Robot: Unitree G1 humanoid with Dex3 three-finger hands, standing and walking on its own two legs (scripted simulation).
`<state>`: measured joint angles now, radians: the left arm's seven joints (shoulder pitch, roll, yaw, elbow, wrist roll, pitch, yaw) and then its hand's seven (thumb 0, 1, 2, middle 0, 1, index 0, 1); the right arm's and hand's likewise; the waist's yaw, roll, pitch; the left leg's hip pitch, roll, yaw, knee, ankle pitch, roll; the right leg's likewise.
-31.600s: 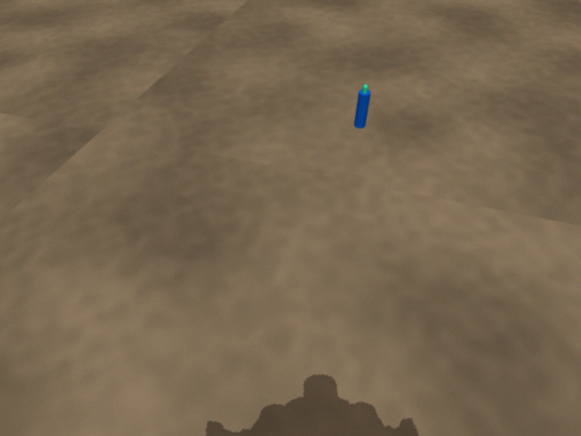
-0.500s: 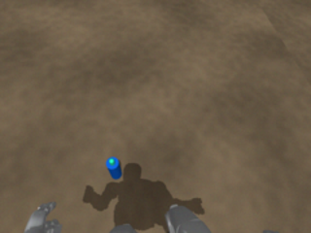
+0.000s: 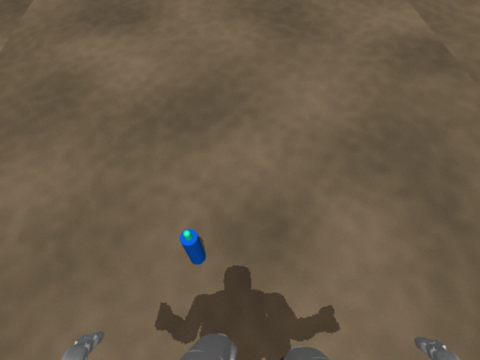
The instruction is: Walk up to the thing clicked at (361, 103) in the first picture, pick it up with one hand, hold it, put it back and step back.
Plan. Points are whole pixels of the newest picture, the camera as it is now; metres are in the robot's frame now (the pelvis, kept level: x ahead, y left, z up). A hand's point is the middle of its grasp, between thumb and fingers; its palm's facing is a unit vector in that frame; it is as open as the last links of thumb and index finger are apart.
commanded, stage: step back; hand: left
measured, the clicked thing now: (192, 245) +0.55 +0.24 -0.63
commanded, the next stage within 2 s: none
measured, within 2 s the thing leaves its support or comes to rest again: neither
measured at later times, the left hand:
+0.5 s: hand out of the picture -0.07 +0.26 -0.16, palm faces -0.03 -0.92 -0.39, open 7.3 cm
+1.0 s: hand out of the picture -0.19 +0.23 -0.15, palm faces +0.06 -0.92 -0.38, open 7.3 cm
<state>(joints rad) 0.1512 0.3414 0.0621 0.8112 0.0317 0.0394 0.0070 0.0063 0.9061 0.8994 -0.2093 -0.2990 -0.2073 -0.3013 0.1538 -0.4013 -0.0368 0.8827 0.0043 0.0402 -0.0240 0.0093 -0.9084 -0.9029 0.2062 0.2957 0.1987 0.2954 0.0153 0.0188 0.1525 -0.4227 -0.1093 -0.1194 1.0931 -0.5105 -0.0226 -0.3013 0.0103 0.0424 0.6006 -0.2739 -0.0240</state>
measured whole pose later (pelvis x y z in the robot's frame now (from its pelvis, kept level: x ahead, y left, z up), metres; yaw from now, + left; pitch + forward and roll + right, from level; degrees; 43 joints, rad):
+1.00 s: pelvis -0.31 -0.05 +0.00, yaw +3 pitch -3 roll +0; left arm 0.11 0.39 0.07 0.81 0.01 0.07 0.01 0.01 0.91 0.90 -0.21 -0.30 -0.20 -0.30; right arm 0.20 -0.36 -0.03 0.88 -0.04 0.03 -0.01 0.01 -0.91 -0.90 0.21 0.30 0.20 0.30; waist -0.01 -0.03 0.16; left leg -0.32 -0.01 -0.04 0.63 -0.26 0.02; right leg -0.48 0.09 0.11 1.15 -0.53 -0.02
